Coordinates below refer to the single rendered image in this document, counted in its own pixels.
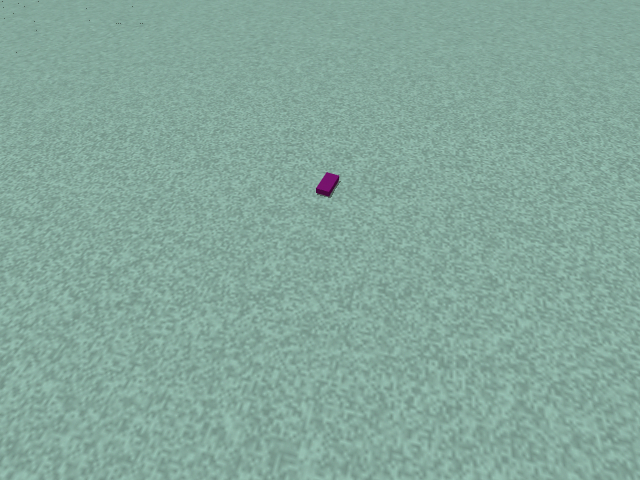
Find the small box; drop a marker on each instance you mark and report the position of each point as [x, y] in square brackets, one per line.
[327, 184]

